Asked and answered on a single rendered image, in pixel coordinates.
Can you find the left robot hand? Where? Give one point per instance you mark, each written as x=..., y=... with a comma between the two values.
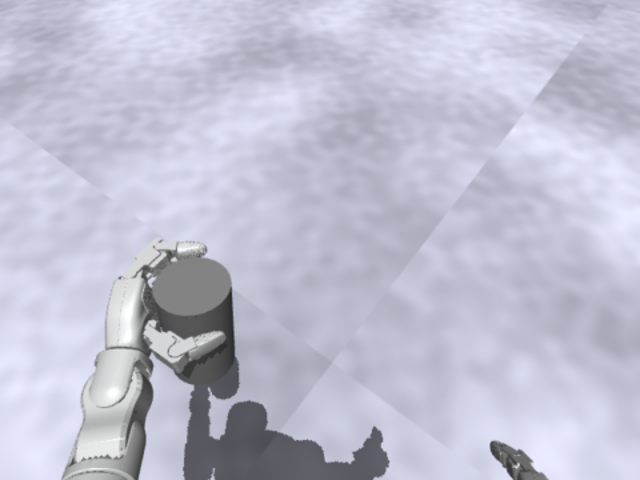
x=132, y=319

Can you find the left robot arm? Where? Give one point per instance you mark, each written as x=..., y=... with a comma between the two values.
x=115, y=401

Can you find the right robot hand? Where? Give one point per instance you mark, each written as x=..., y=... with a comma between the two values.
x=519, y=466

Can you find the can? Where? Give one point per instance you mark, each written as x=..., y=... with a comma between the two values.
x=194, y=296

